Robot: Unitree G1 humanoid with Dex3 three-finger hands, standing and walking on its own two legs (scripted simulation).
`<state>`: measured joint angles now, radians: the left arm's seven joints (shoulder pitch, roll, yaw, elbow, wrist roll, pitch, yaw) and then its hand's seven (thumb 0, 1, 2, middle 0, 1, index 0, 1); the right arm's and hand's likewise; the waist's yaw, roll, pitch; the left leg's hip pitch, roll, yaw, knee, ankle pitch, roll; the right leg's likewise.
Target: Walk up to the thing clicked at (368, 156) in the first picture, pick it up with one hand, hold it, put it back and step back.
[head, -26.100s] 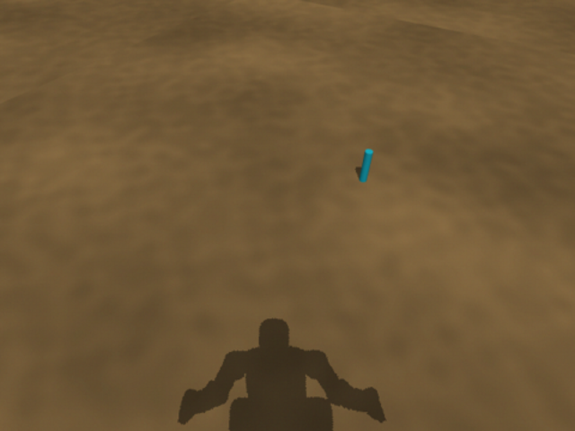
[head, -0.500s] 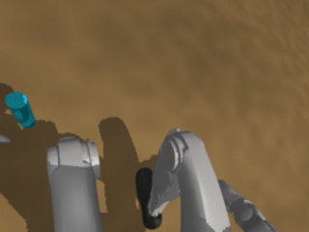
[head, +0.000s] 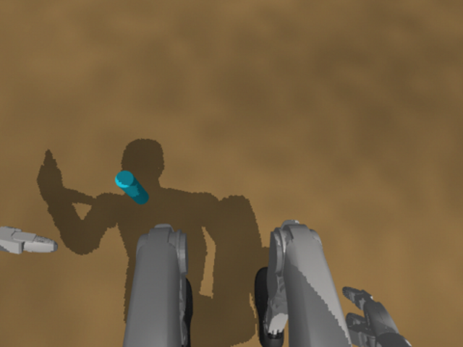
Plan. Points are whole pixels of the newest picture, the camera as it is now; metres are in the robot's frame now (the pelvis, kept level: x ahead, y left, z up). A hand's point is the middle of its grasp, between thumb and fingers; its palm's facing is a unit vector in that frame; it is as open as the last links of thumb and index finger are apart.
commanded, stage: home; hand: left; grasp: from the side
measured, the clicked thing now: (134, 189) +0.44 +0.25 -0.33
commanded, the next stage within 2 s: none
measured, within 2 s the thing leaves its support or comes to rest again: neither
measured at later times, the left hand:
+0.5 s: hand out of the picture +0.27 +0.24 +0.14, palm faces +0.21 -0.91 -0.37, open 17.0 cm
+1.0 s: hand out of the picture +0.24 +0.20 +0.24, palm faces +0.18 -0.94 -0.29, open 17.5 cm
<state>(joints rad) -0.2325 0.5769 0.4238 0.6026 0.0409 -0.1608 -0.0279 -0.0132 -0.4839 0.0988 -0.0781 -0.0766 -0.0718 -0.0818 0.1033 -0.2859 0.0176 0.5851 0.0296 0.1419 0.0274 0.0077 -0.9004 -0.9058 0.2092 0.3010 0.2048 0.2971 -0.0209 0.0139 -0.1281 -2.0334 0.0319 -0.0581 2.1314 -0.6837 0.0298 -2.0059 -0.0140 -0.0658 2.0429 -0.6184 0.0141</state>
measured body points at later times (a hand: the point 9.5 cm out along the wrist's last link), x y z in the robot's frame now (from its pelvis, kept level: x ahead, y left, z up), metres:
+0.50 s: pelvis +0.07 -0.01 +0.24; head +0.15 +0.02 +0.68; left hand +0.26 +0.29 +0.16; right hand +0.25 -0.25 +0.15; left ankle +0.08 +0.11 -0.39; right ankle +0.11 -0.13 -0.39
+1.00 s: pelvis +0.09 +0.00 +0.30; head +0.12 +0.01 +0.75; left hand +0.23 +0.25 +0.26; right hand +0.28 -0.22 +0.23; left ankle +0.08 +0.11 -0.39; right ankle +0.11 -0.13 -0.39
